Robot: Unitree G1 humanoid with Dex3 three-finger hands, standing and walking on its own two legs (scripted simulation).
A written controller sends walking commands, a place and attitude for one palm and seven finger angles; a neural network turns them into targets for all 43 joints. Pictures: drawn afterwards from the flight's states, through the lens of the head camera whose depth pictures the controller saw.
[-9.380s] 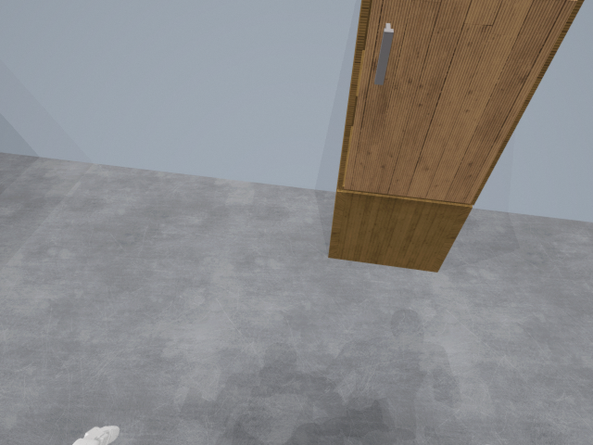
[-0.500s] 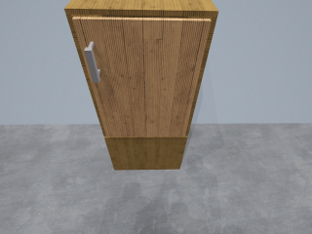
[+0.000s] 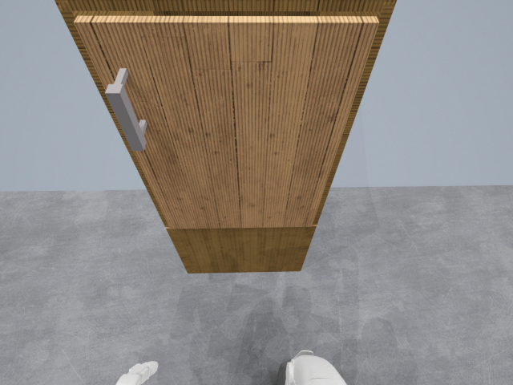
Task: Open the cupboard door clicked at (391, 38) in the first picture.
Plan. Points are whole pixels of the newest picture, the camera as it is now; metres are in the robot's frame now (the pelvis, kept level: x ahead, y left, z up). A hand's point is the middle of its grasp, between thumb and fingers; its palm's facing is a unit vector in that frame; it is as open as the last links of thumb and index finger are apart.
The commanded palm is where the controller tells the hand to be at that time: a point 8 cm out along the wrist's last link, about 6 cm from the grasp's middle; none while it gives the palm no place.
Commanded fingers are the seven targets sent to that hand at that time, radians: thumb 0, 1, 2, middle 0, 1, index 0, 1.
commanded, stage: come to a stop and stand still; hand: left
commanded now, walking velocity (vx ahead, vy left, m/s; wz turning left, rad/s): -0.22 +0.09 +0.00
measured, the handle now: (130, 111) +0.51 +0.21 +0.12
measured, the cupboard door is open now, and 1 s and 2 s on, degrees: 0 0 0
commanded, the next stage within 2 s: look again from close up in 1.26 s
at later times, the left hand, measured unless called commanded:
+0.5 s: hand out of the picture +0.02 +0.21 -0.18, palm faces +0.12 -0.96 -0.25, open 7.3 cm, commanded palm none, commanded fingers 0.00 0.90 0.90 -0.20 -0.30 -0.20 -0.30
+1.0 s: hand out of the picture -0.04 +0.14 -0.17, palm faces +0.03 -0.98 -0.20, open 7.2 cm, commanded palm none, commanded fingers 0.00 0.90 0.90 -0.20 -0.30 -0.20 -0.30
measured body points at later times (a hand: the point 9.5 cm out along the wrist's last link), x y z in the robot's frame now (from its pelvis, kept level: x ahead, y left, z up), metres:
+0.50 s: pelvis -0.03 +0.01 -0.01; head -0.03 +0.02 +0.44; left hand +0.01 +0.27 -0.16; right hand +0.06 -0.23 -0.14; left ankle -0.05 +0.12 -0.74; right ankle +0.10 -0.10 -0.73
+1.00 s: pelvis -0.04 -0.03 +0.00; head -0.04 -0.03 +0.45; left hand -0.04 +0.19 -0.15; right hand -0.10 -0.23 -0.16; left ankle -0.04 +0.11 -0.73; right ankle -0.07 -0.12 -0.73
